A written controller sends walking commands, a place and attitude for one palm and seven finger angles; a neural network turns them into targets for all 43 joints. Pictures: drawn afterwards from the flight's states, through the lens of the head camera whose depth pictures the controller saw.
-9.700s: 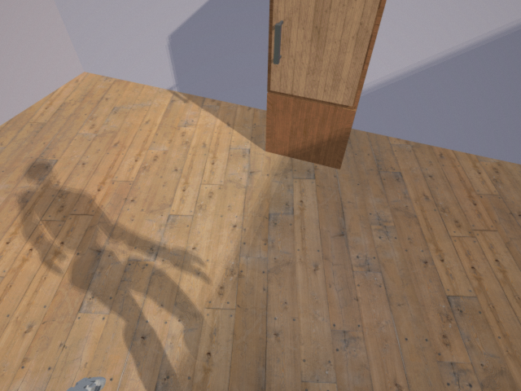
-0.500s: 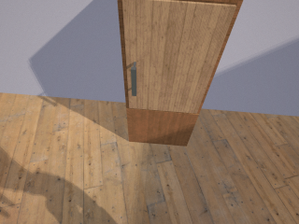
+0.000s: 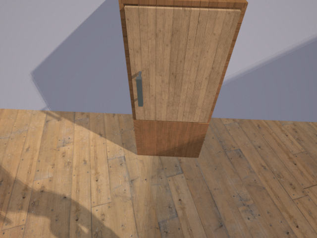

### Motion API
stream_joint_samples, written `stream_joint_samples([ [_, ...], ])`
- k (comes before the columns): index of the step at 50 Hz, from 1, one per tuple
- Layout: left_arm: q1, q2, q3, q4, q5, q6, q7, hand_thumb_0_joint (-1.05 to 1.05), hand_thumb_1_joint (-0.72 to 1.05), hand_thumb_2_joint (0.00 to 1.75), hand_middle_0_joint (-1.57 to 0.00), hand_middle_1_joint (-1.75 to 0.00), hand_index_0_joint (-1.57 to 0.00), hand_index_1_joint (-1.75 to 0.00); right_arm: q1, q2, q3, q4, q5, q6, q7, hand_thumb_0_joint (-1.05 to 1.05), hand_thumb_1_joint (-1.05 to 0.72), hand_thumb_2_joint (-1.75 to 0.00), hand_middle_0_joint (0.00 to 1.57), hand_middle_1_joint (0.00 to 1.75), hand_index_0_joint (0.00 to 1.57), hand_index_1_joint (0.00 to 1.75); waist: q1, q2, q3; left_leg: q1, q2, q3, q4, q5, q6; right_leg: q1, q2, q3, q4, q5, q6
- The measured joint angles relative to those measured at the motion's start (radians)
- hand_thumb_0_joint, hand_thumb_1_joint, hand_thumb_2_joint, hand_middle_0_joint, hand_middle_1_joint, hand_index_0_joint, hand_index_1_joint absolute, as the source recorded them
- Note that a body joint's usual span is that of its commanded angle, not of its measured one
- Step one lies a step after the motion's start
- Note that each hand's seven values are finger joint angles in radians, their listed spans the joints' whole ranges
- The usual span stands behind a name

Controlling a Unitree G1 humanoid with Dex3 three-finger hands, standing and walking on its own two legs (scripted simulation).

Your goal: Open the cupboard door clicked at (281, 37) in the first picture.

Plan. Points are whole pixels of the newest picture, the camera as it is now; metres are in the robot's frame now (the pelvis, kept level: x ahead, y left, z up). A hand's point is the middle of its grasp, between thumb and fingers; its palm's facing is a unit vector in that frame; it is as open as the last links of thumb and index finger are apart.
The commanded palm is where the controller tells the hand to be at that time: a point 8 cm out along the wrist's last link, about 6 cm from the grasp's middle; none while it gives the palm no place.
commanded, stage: shuffle to correct the standing spot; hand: left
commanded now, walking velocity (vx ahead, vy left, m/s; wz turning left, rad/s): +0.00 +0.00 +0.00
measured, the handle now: (140, 89) +0.76 +0.13 -0.10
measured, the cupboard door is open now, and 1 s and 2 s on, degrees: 0 0 0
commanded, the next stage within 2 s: come to a stop and stand still in 0.86 s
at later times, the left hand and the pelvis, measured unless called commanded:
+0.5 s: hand out of the picture -0.06 +0.13 -0.19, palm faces +0.11 -0.99 -0.11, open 7.4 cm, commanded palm none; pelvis +0.06 +0.00 -0.02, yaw +1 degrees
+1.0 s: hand (124, 212) +0.23 +0.12 -0.18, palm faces +0.06 -0.98 -0.20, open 7.3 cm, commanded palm none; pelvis +0.21 -0.05 -0.01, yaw +2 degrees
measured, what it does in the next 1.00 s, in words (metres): walks ahead: left foot, then right foot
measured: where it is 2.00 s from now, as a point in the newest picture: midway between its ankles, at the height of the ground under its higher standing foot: outside the picture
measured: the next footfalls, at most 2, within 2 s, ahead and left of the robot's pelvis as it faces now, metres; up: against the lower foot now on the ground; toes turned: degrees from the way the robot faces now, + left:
left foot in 0.48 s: +0.13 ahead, +0.11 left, +0.00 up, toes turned +8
right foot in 0.84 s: +0.29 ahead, -0.20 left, +0.00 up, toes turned -2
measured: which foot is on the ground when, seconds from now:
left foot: down 0.00-0.30, up 0.32-0.46, down 0.48-0.84, up 0.86-1.00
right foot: down 0.00-0.50, up 0.52-0.82, down 0.84-1.00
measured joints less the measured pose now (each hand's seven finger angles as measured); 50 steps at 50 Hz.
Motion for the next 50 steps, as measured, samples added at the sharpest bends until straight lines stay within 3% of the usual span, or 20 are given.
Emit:
stream_joint_samples([
  [6,0.025,-0.008,0.0,0.006,0.002,0.001,-0.005,0.0,0.91,0.9,-0.2,-0.3,-0.2,-0.3,0.022,0.011,0.001,0.007,-0.003,0.004,0.006,0.0,-0.92,-0.9,0.2,0.3,0.2,0.29,-0.002,0.001,-0.001,-0.007,0.002,-0.001,0.002,0.005,-0.002,-0.013,0.002,-0.001,0.015,-0.001,-0.005],
  [13,0.101,-0.016,0.019,0.007,0.015,0.008,-0.029,0.0,0.9,0.9,-0.2,-0.3,-0.2,-0.3,0.081,0.02,-0.022,0.002,-0.011,0.016,0.012,0.0,-0.91,-0.9,0.2,0.3,0.2,0.29,-0.001,0.001,-0.033,-0.053,0.01,-0.001,0.089,-0.064,-0.004,-0.063,0.007,0.001,0.111,-0.079,-0.034],
  [20,0.184,-0.036,0.037,0.024,0.019,-0.032,-0.019,0.0,0.9,0.9,-0.2,-0.3,-0.2,-0.3,0.093,0.007,-0.036,-0.008,-0.01,0.016,0.024,0.0,-0.91,-0.9,0.2,0.3,0.2,0.29,0.021,0.015,-0.025,-0.19,0.046,-0.007,0.416,-0.248,0.002,-0.009,0.035,-0.033,0.075,-0.098,-0.038],
  [23,0.207,-0.041,0.035,0.05,0.02,-0.031,-0.021,0.0,0.9,0.9,-0.2,-0.3,-0.2,-0.3,0.057,0.006,-0.037,-0.039,-0.007,-0.008,0.025,0.0,-0.91,-0.9,0.2,0.3,0.2,0.29,0.019,-0.01,-0.004,-0.186,0.052,0.024,0.315,-0.2,0.005,0.016,0.018,-0.03,0.083,-0.125,-0.022],
  [25,0.217,-0.048,0.033,0.063,0.012,-0.022,-0.029,0.0,0.9,0.9,-0.2,-0.3,-0.2,-0.3,0.035,0.001,-0.038,-0.067,-0.013,-0.04,0.019,0.0,-0.91,-0.9,0.2,0.3,0.2,0.29,0.014,-0.016,0.008,-0.163,0.056,0.039,0.228,-0.103,0.01,-0.032,0.01,-0.024,0.214,-0.177,-0.026],
  [28,0.185,-0.044,0.034,0.072,0.015,0.005,-0.038,0.01,0.9,0.9,-0.2,-0.3,-0.2,-0.3,0.009,0.014,-0.037,-0.085,-0.016,-0.063,0.006,0.0,-0.91,-0.9,0.2,0.3,0.2,0.29,0.008,-0.04,0.02,-0.133,0.054,0.08,0.248,-0.127,0.009,-0.204,0.002,-0.002,0.584,-0.176,-0.05],
  [31,0.117,-0.029,0.045,0.044,0.022,0.011,-0.046,0.01,0.91,0.9,-0.2,-0.3,-0.2,-0.3,0.022,0.029,-0.033,-0.079,-0.015,-0.071,-0.006,0.0,-0.92,-0.9,0.2,0.3,0.2,0.29,0.0,-0.039,0.013,-0.072,0.048,0.086,0.159,-0.112,-0.002,-0.343,-0.019,-0.027,0.709,-0.084,-0.044],
  [35,0.018,-0.012,0.054,-0.025,0.025,0.002,-0.044,0.01,0.91,0.9,-0.19,-0.3,-0.2,-0.3,0.059,0.041,-0.028,-0.048,-0.017,-0.063,0.0,0.0,-0.92,-0.9,0.2,0.3,0.2,0.29,0.001,-0.019,0.002,-0.002,0.048,0.073,0.049,-0.081,-0.012,-0.423,-0.051,-0.049,0.56,-0.005,-0.024],
  [40,-0.049,0.041,0.071,-0.06,0.019,-0.01,-0.045,0.04,0.96,0.9,-0.19,-0.3,-0.2,-0.3,0.087,0.048,-0.036,-0.024,-0.022,-0.037,0.013,0.0,-0.91,-0.9,0.2,0.3,0.21,0.3,-0.02,0.011,0.017,0.05,0.075,0.053,0.06,-0.131,-0.05,-0.368,-0.054,-0.081,0.281,0.054,-0.017],
  [42,-0.055,0.057,0.072,-0.078,0.019,-0.029,-0.047,0.03,0.95,0.9,-0.19,-0.3,-0.2,-0.3,0.106,0.047,-0.04,-0.018,-0.021,-0.027,0.019,0.0,-0.91,-0.9,0.21,0.3,0.21,0.3,-0.021,0.016,0.017,0.034,0.088,0.04,0.149,-0.199,-0.056,-0.311,-0.044,-0.089,0.179,0.08,-0.029],
  [44,-0.07,0.048,0.07,-0.082,0.016,-0.046,-0.039,0.02,0.94,0.9,-0.19,-0.3,-0.2,-0.3,0.099,0.03,-0.041,-0.009,-0.016,-0.006,0.022,0.0,-0.91,-0.9,0.21,0.3,0.21,0.3,-0.014,0.045,0.028,-0.043,0.102,-0.001,0.368,-0.303,-0.03,-0.312,-0.025,-0.112,0.228,0.065,-0.045],
  [47,-0.064,0.021,0.062,-0.079,0.012,-0.049,-0.026,0.01,0.93,0.9,-0.19,-0.3,-0.2,-0.3,0.066,0.003,-0.048,-0.01,-0.016,0.014,0.027,0.0,-0.91,-0.9,0.2,0.3,0.21,0.29,-0.007,0.06,0.027,-0.178,0.098,-0.022,0.653,-0.282,-0.012,-0.259,-0.003,-0.138,0.188,0.044,-0.056],
  [50,-0.041,-0.004,0.049,-0.059,0.017,-0.043,-0.017,0.01,0.92,0.9,-0.19,-0.3,-0.2,-0.3,0.025,-0.012,-0.052,-0.039,-0.019,0.011,0.029,0.0,-0.91,-0.9,0.2,0.3,0.2,0.29,-0.013,0.048,0.019,-0.239,0.106,0.006,0.627,-0.225,-0.024,-0.197,0.01,-0.154,0.103,0.062,-0.054],
])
